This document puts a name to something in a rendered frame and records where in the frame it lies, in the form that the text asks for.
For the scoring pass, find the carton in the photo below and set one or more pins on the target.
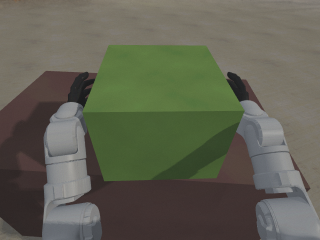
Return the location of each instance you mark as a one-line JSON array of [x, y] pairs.
[[161, 112]]

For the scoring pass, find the right robot upper arm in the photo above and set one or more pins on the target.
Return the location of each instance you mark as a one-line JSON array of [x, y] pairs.
[[288, 218]]

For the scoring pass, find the left robot upper arm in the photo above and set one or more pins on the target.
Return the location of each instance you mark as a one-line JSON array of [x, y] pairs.
[[73, 222]]

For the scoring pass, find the pedestal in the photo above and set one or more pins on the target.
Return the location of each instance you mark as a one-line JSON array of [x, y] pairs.
[[222, 208]]

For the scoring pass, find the left robot forearm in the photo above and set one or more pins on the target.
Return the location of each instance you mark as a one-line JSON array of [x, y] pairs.
[[65, 158]]

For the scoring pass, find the left robot hand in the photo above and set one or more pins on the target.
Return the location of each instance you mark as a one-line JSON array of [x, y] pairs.
[[77, 90]]

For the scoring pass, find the right robot hand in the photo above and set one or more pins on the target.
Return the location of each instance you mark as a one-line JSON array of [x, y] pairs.
[[238, 87]]

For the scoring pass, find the right robot forearm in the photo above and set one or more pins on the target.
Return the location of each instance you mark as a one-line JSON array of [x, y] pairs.
[[267, 147]]

